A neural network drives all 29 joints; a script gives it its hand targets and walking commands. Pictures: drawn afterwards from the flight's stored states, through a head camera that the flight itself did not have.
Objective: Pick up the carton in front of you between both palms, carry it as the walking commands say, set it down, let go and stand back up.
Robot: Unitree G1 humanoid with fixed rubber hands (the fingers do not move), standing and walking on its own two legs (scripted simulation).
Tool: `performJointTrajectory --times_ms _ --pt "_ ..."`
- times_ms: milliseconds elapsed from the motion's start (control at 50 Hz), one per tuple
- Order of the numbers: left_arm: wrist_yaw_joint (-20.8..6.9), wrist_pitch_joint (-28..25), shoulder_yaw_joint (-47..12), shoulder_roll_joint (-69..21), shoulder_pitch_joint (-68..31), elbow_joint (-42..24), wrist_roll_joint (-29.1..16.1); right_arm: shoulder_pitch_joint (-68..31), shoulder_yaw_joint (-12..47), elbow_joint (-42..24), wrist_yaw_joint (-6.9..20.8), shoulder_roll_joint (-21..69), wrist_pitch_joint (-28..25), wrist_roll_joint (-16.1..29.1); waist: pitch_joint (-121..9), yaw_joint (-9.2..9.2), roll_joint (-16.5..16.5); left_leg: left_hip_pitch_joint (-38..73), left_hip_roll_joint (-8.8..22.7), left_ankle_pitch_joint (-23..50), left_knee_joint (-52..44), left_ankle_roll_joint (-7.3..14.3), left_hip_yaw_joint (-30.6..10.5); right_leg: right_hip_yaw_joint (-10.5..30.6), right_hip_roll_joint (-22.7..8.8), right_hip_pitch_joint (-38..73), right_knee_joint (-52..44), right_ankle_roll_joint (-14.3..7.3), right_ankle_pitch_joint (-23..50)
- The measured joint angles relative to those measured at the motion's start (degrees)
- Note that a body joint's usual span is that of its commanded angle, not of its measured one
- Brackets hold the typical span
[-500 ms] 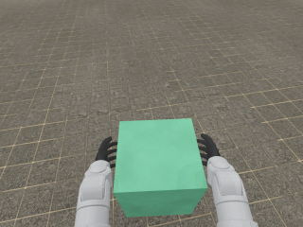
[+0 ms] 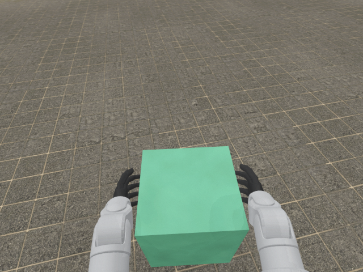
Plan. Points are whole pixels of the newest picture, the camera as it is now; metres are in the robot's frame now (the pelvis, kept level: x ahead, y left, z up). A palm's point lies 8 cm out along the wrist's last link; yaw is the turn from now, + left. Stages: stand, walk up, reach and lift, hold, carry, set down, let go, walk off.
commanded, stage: hold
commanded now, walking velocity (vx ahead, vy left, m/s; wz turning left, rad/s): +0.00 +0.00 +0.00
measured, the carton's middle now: (188, 209) +0.29 +0.01 -0.05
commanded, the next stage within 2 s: set down in 0.28 s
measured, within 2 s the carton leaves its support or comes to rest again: neither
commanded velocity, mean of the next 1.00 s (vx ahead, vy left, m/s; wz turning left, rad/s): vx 0.00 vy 0.00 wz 0.00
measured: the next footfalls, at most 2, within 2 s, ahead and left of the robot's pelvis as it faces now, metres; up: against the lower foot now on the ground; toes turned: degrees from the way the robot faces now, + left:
none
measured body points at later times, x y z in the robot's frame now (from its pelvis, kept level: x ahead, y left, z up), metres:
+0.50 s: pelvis -0.04 +0.01 -0.01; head -0.08 +0.00 +0.43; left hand +0.28 +0.16 +0.02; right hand +0.29 -0.14 +0.02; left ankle +0.01 +0.12 -0.74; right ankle +0.03 -0.10 -0.74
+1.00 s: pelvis -0.05 +0.01 -0.10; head +0.18 +0.02 +0.29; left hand +0.35 +0.18 -0.19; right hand +0.36 -0.12 -0.19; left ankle +0.01 +0.12 -0.74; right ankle +0.03 -0.10 -0.74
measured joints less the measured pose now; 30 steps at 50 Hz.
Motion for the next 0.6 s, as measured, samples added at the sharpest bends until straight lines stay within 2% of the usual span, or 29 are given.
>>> performJointTrajectory --times_ms 100,340,480,600 --pt "-0.30 -0.24 0.53 -0.24 -1.68 2.37 0.51 -0.71 -1.21 0.82 0.01 0.10 0.29 -0.20 0.84 -0.54 -0.19 1.20 -0.17 0.30 0.46 0.35 0.52 0.58 -0.17 0.97 0.60 0.21 0.26" --pt "-1.07 -0.46 4.02 -0.95 -5.40 7.54 2.40 -5.20 -4.36 6.20 1.06 0.90 0.62 -2.46 0.91 -0.58 -0.21 1.33 -0.53 0.49 2.55 0.88 0.82 1.36 -0.34 1.07 2.57 0.54 0.58" --pt "-2.01 -4.47 12.97 -3.03 -14.43 17.98 6.77 -13.91 -13.77 15.95 2.87 2.51 -3.00 -6.82 1.64 -1.42 -0.41 -1.64 -2.05 -1.25 7.28 1.51 -1.44 5.01 1.39 -1.51 7.88 0.48 -1.67" --pt "-3.19 -9.38 21.47 -2.83 -23.40 27.30 12.16 -23.27 -21.71 25.69 3.58 2.71 -7.82 -11.70 3.04 -0.64 0.15 -6.69 -2.50 -2.93 12.61 1.43 -2.24 5.56 1.96 -6.31 13.22 0.07 -4.13"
